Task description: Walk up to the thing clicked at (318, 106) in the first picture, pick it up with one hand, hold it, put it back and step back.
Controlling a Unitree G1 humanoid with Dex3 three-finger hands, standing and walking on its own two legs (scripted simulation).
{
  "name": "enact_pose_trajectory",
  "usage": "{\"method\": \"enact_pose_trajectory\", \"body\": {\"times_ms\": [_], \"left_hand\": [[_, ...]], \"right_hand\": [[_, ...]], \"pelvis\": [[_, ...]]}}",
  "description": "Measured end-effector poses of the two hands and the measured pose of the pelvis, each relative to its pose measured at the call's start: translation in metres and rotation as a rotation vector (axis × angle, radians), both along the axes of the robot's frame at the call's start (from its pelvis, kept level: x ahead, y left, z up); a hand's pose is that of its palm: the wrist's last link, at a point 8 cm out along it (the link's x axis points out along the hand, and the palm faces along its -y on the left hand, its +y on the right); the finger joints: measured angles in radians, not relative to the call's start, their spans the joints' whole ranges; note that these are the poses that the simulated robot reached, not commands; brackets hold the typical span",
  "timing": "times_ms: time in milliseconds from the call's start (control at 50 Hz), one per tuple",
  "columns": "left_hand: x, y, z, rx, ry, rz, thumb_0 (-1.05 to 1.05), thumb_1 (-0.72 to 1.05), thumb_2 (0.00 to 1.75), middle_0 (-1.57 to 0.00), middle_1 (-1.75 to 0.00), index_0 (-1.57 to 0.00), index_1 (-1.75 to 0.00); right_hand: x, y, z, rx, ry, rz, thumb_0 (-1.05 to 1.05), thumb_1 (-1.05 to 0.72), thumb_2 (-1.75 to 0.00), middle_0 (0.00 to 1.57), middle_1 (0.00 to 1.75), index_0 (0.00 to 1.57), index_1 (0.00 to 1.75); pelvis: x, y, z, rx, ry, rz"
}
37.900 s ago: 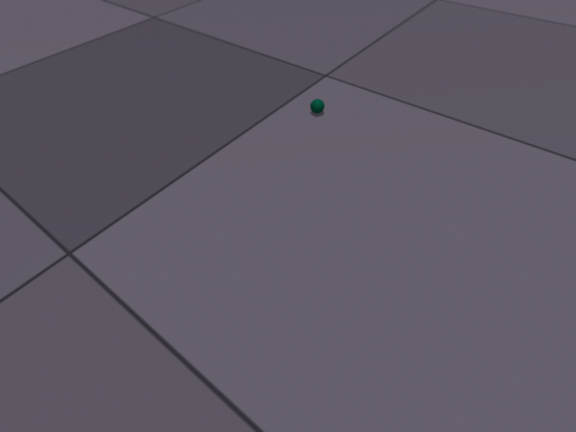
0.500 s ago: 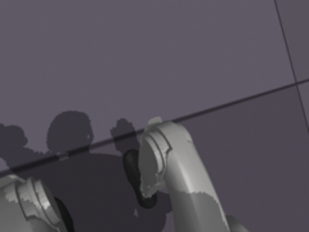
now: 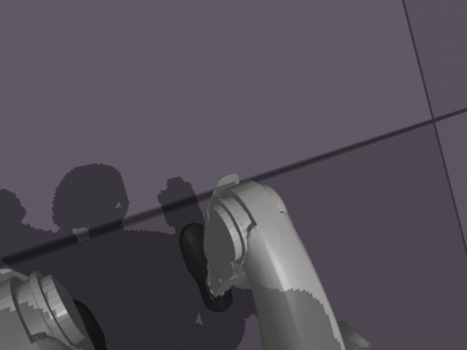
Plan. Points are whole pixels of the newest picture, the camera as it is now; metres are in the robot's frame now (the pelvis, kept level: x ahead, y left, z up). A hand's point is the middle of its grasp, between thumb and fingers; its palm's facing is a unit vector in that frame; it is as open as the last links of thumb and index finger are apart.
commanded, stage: rest palm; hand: left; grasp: from above
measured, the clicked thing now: out of the picture +0.52 +0.31 -0.27
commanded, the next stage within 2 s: close in 0.12 s
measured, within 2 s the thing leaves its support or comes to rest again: neither
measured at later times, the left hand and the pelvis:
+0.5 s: hand out of the picture +0.50 +0.31 -0.24, palm faces -0.45 -0.13 -0.89, open 12.9 cm; pelvis +0.00 +0.00 +0.00, yaw -1 degrees
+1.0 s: hand out of the picture +0.49 +0.31 -0.25, palm faces -0.45 -0.13 -0.88, open 11.4 cm; pelvis +0.00 +0.00 +0.00, yaw -1 degrees
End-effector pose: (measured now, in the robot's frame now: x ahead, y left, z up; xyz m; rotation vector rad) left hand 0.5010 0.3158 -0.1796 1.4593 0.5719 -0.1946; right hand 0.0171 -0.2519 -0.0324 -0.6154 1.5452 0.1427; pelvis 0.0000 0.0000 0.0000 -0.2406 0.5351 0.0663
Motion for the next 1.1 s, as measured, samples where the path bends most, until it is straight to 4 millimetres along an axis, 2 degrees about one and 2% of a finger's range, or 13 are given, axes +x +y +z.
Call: {"method": "enact_pose_trajectory", "body": {"times_ms": [320,580,800,1100], "left_hand": [[0.003,-0.008,-0.008,0.008,-0.010,0.004,0.00,-0.43,1.08,-0.12,-1.13,-0.13,-1.12],[0.004,0.002,-0.005,0.009,-0.002,0.039,0.00,-0.35,0.96,-0.15,-1.10,-0.17,-1.07],[0.000,-0.003,-0.008,-0.011,-0.008,-0.009,0.00,-0.24,0.92,-0.22,-1.09,-0.24,-1.05],[-0.001,-0.005,-0.009,0.010,0.000,0.019,0.01,-0.13,0.84,-0.33,-1.04,-0.33,-0.98]], "right_hand": [[-0.002,0.003,0.001,0.023,0.005,0.007,0.00,-0.91,-0.90,0.20,0.30,0.20,0.30],[0.000,-0.001,0.003,0.009,0.012,0.012,0.00,-0.90,-0.90,0.20,0.30,0.20,0.30],[0.002,0.000,0.006,0.000,0.009,0.032,0.00,-0.90,-0.90,0.20,0.30,0.20,0.30],[-0.001,0.001,0.004,0.018,0.001,0.030,0.00,-0.90,-0.90,0.20,0.30,0.20,0.30]], "pelvis": [[0.001,0.000,0.000,-0.003,-0.002,-0.006],[0.000,0.000,0.001,-0.007,0.003,-0.007],[-0.001,0.001,0.002,-0.013,-0.008,-0.006],[-0.002,0.001,0.002,-0.009,-0.011,-0.008]]}}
